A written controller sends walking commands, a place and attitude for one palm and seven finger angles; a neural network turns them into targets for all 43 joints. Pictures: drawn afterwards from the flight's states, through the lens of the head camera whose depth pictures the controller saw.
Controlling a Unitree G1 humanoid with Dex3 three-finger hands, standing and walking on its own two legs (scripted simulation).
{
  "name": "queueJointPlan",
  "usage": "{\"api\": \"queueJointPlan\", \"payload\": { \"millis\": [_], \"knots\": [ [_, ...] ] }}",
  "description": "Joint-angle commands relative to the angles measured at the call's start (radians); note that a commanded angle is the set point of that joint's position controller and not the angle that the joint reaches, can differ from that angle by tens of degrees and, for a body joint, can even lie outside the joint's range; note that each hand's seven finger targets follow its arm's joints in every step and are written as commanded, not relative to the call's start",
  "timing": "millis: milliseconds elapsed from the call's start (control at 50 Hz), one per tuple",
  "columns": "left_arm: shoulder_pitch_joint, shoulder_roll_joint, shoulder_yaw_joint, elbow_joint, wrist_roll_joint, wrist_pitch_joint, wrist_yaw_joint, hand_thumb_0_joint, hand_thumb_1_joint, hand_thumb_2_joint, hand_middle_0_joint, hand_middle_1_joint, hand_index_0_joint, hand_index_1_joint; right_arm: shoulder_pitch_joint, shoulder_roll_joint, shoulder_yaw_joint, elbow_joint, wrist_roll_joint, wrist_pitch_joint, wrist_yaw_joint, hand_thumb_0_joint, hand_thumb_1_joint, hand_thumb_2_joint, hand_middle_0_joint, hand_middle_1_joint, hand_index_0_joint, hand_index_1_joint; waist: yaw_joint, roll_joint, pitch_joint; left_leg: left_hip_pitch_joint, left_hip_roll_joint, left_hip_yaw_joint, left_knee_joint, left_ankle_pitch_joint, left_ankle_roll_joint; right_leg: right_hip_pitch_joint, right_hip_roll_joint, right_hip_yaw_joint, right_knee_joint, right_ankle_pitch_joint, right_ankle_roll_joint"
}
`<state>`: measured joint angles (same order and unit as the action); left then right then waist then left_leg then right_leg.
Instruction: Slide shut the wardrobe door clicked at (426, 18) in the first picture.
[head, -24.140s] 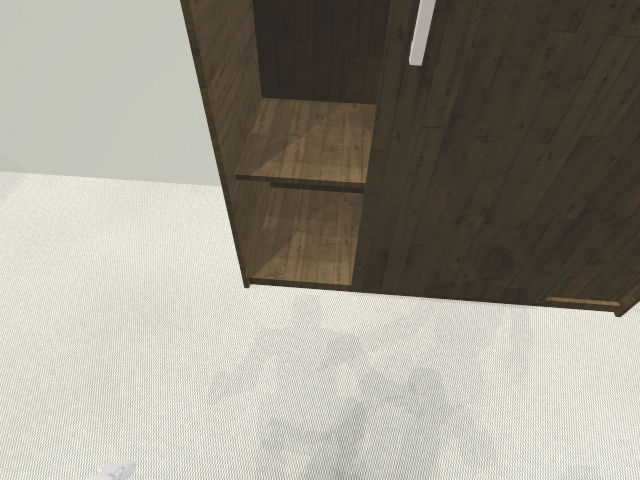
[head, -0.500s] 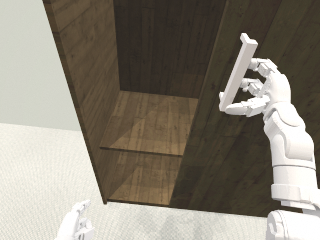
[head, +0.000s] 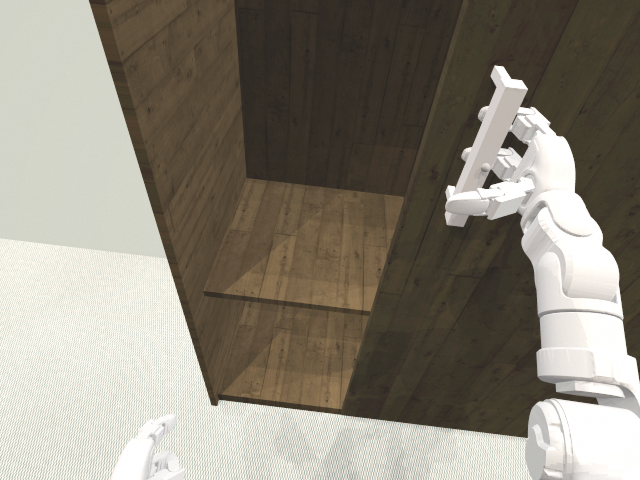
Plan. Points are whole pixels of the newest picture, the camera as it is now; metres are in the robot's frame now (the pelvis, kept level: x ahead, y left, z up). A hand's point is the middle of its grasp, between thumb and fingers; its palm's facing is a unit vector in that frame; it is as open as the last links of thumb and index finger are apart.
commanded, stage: slide the fingers in behind the handle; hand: right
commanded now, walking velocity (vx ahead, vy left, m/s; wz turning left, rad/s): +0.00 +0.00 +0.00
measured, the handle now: (475, 151) +0.45 -0.15 +0.23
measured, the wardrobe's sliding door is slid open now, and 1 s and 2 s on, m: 0.38 0.38 0.38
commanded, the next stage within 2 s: move the hooked fingers beside the handle in 0.58 s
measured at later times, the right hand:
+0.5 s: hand (503, 188) +0.37 -0.16 +0.24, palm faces +0.07 +1.00 -0.02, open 14.1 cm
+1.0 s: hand (496, 178) +0.39 -0.15 +0.24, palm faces +0.05 +1.00 -0.01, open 13.9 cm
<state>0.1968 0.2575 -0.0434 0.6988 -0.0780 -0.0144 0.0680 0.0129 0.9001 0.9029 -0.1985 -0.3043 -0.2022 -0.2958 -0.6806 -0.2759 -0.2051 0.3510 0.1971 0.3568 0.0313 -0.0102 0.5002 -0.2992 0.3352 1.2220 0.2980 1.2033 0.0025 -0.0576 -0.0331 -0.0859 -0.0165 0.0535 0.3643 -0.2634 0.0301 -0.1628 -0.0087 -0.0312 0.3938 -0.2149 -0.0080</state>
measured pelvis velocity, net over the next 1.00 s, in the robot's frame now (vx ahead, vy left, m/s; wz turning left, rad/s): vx -0.02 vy -0.01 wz -0.01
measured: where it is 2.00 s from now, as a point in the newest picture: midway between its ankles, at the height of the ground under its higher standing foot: outside the picture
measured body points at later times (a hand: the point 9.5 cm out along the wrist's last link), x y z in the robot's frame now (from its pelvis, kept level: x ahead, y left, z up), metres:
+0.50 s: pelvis -0.01 +0.00 +0.00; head -0.03 +0.02 +0.45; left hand +0.17 +0.23 -0.09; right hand +0.36 -0.21 +0.24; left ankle -0.04 +0.10 -0.74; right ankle +0.00 -0.12 -0.74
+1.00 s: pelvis -0.02 -0.01 +0.00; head -0.04 +0.01 +0.45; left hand +0.14 +0.22 -0.11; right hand +0.38 -0.21 +0.24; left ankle -0.04 +0.10 -0.74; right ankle +0.00 -0.12 -0.74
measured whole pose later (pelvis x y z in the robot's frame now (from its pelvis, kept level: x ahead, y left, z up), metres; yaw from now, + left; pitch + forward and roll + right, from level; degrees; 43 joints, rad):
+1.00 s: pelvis -0.02 -0.01 +0.00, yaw -1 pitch -2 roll +0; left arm 0.19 0.24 -0.06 0.72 -0.08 -0.06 0.06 0.01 0.90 0.90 -0.20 -0.30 -0.20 -0.30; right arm -0.69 -0.25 -0.17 0.38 0.20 0.32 0.02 -0.01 0.50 -0.30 0.30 1.20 0.30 1.26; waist -0.01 -0.06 -0.02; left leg -0.09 0.00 0.06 0.36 -0.24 0.02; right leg -0.17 0.00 -0.02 0.39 -0.19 -0.02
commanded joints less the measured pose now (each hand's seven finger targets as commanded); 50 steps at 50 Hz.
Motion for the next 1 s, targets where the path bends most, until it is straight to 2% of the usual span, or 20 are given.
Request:
{"api": "queueJointPlan", "payload": {
  "millis": [0,40,60,100,140,160,280,340,420,440,460,580,620,640,680,740,800,880,900,980],
  "knots": [
    [-0.111,0.113,0.037,-0.143,0.006,-0.05,0.007,0.0,0.9,0.9,-0.2,-0.3,-0.2,-0.3,-0.512,-0.223,-0.071,-0.168,-0.005,-0.075,-0.01,0.0,0.5,-0.3,0.3,1.2,0.3,1.2,0.011,0.065,-0.27,-0.024,0.001,-0.03,-0.032,0.363,-0.013,0.17,0.013,0.032,0.007,0.286,-0.048],
    [-0.106,0.114,0.037,-0.138,0.006,-0.051,0.007,0.0,0.9,0.9,-0.2,-0.3,-0.2,-0.3,-0.525,-0.197,-0.045,-0.151,-0.001,-0.082,-0.005,0.0,0.5,-0.3,0.3,1.2,0.3,1.2,0.016,0.079,-0.26,-0.026,0.002,-0.03,-0.035,0.367,-0.013,0.162,0.013,0.031,0.012,0.288,-0.049],
    [-0.101,0.115,0.039,-0.14,0.007,-0.055,0.005,0.0,0.9,0.9,-0.2,-0.3,-0.2,-0.3,-0.539,-0.219,-0.07,-0.169,0.003,-0.089,-0.008,0.0,0.5,-0.3,0.3,1.2,0.3,1.2,0.013,0.074,-0.278,-0.018,0.002,-0.031,-0.035,0.369,-0.015,0.166,0.013,0.034,0.008,0.283,-0.049],
    [-0.108,0.112,0.038,-0.153,0.009,-0.054,0.002,0.0,0.9,0.9,-0.2,-0.3,-0.2,-0.3,-0.48,-0.234,-0.091,-0.193,0.0,-0.094,-0.003,0.0,0.5,-0.3,0.3,1.2,0.3,1.2,-0.004,0.049,-0.307,0.008,0.002,-0.031,-0.025,0.411,-0.011,0.179,0.016,0.032,0.009,0.324,-0.048],
    [-0.113,0.111,0.04,-0.164,0.009,-0.054,-0.004,0.0,0.9,0.9,-0.2,-0.3,-0.2,-0.3,-0.445,-0.227,-0.088,-0.241,0.005,-0.104,0.003,0.0,0.5,-0.3,0.3,1.2,0.3,1.2,-0.012,0.07,-0.329,0.037,0.002,-0.028,-0.018,0.453,-0.01,0.182,0.014,0.029,0.016,0.361,-0.048],
    [-0.122,0.112,0.04,-0.17,0.007,-0.054,-0.005,0.0,0.9,0.9,-0.2,-0.3,-0.2,-0.3,-0.418,-0.244,-0.112,-0.25,0.012,-0.104,0.004,0.0,0.5,-0.3,0.3,1.2,0.3,1.2,-0.016,0.078,-0.32,0.044,0.003,-0.03,-0.019,0.46,-0.013,0.173,0.013,0.027,0.011,0.352,-0.048],
    [-0.161,0.11,0.036,-0.196,-0.002,-0.048,-0.011,0.0,0.9,0.9,-0.2,-0.3,-0.2,-0.3,-0.297,-0.206,-0.089,-0.344,0.026,-0.07,0.024,0.0,0.5,-0.3,0.3,1.2,0.3,1.2,-0.024,0.078,-0.266,0.02,-0.001,-0.021,-0.023,0.431,-0.014,0.167,0.011,0.024,0.002,0.333,-0.046],
    [-0.176,0.105,0.03,-0.187,-0.006,-0.051,-0.004,0.0,0.9,0.9,-0.2,-0.3,-0.2,-0.3,-0.354,-0.15,-0.022,-0.369,0.03,-0.047,0.022,0.0,0.5,-0.3,0.3,1.2,0.3,1.2,-0.001,0.062,-0.216,-0.034,-0.004,-0.019,-0.04,0.341,-0.012,0.171,0.008,0.03,0.002,0.276,-0.045],
    [-0.189,0.101,0.025,-0.173,-0.004,-0.065,0.004,0.0,0.9,0.9,-0.2,-0.3,-0.2,-0.3,-0.444,-0.124,0.011,-0.403,0.027,-0.042,-0.002,0.0,0.5,-0.3,0.3,1.2,0.3,1.2,0.014,0.02,-0.232,-0.074,-0.005,-0.023,-0.048,0.261,-0.011,0.209,0.01,0.047,-0.004,0.229,-0.04],
    [-0.188,0.097,0.025,-0.163,-0.001,-0.067,0.005,0.0,0.9,0.9,-0.2,-0.3,-0.2,-0.3,-0.46,-0.1,0.033,-0.396,0.026,-0.045,-0.008,0.0,0.5,-0.3,0.3,1.2,0.3,1.2,0.019,0.027,-0.224,-0.076,-0.003,-0.025,-0.056,0.254,-0.011,0.205,0.01,0.047,-0.001,0.221,-0.041],
    [-0.185,0.101,0.024,-0.155,-0.001,-0.068,0.007,0.0,0.9,0.9,-0.2,-0.3,-0.2,-0.3,-0.472,-0.12,0.016,-0.366,0.025,-0.044,-0.016,0.0,0.5,-0.3,0.3,1.2,0.3,1.2,0.022,0.048,-0.218,-0.082,-0.004,-0.025,-0.058,0.238,-0.012,0.2,0.008,0.052,-0.005,0.203,-0.042],
    [-0.175,0.092,0.022,-0.141,0.005,-0.082,0.008,0.0,0.9,0.9,-0.2,-0.3,-0.2,-0.3,-0.542,-0.053,0.078,-0.319,0.011,-0.069,-0.022,0.0,0.5,-0.3,0.3,1.2,0.3,1.2,0.031,0.04,-0.259,-0.083,-0.003,-0.027,-0.057,0.24,-0.01,0.23,0.013,0.06,-0.005,0.208,-0.042],
    [-0.17,0.093,0.021,-0.133,0.005,-0.082,0.011,0.0,0.9,0.9,-0.2,-0.3,-0.2,-0.3,-0.567,-0.055,0.078,-0.282,0.01,-0.073,-0.019,0.0,0.5,-0.3,0.3,1.2,0.3,1.2,0.036,0.047,-0.247,-0.092,-0.004,-0.024,-0.058,0.237,-0.011,0.228,0.013,0.062,-0.008,0.203,-0.039],
    [-0.172,0.089,0.02,-0.13,0.005,-0.085,0.009,0.0,0.9,0.9,-0.2,-0.3,-0.2,-0.3,-0.584,-0.025,0.104,-0.279,0.012,-0.081,-0.018,0.0,0.5,-0.3,0.3,1.2,0.3,1.2,0.038,0.039,-0.24,-0.091,-0.002,-0.025,-0.06,0.237,-0.009,0.22,0.014,0.06,-0.004,0.2,-0.039],
    [-0.164,0.092,0.022,-0.126,0.006,-0.091,0.009,0.0,0.9,0.9,-0.2,-0.3,-0.2,-0.3,-0.591,-0.057,0.075,-0.253,0.01,-0.09,-0.021,0.0,0.5,-0.3,0.3,1.2,0.3,1.2,0.036,0.048,-0.243,-0.096,-0.003,-0.026,-0.064,0.219,-0.01,0.221,0.013,0.066,-0.01,0.182,-0.04],
    [-0.164,0.089,0.02,-0.127,0.006,-0.093,0.005,0.0,0.9,0.9,-0.2,-0.3,-0.2,-0.3,-0.575,-0.061,0.073,-0.239,0.006,-0.102,-0.019,0.0,0.5,-0.3,0.3,1.2,0.3,1.2,0.023,0.035,-0.248,-0.081,-0.002,-0.025,-0.062,0.23,-0.008,0.211,0.016,0.061,-0.008,0.195,-0.038],
    [-0.151,0.093,0.02,-0.122,0.005,-0.096,0.007,0.0,0.9,0.9,-0.2,-0.3,-0.2,-0.3,-0.594,-0.069,0.068,-0.205,0.005,-0.107,-0.015,0.0,0.5,-0.3,0.3,1.2,0.3,1.2,0.032,0.046,-0.24,-0.095,-0.004,-0.022,-0.061,0.209,-0.009,0.208,0.013,0.067,-0.016,0.175,-0.038],
    [-0.152,0.096,0.022,-0.129,0.006,-0.1,0.004,0.0,0.9,0.9,-0.2,-0.3,-0.2,-0.3,-0.533,-0.109,0.02,-0.195,0.01,-0.112,-0.011,0.0,0.5,-0.3,0.3,1.2,0.3,1.2,0.011,0.072,-0.254,-0.065,-0.003,-0.021,-0.056,0.232,-0.009,0.194,0.012,0.064,-0.016,0.199,-0.04],
    [-0.148,0.094,0.022,-0.133,0.006,-0.101,0.003,0.0,0.9,0.9,-0.2,-0.3,-0.2,-0.3,-0.536,-0.092,0.03,-0.197,0.013,-0.111,-0.007,0.0,0.5,-0.3,0.3,1.2,0.3,1.2,0.013,0.068,-0.251,-0.071,-0.004,-0.02,-0.057,0.229,-0.011,0.194,0.013,0.062,-0.017,0.195,-0.04],
    [-0.141,0.101,0.025,-0.148,0.01,-0.096,-0.001,0.0,0.9,0.9,-0.2,-0.3,-0.2,-0.3,-0.477,-0.18,-0.054,-0.219,0.009,-0.109,-0.01,0.0,0.5,-0.3,0.3,1.2,0.3,1.2,-0.013,0.063,-0.277,-0.022,-0.001,-0.02,-0.045,0.268,-0.009,0.171,0.012,0.053,-0.02,0.231,-0.038]
  ]
}}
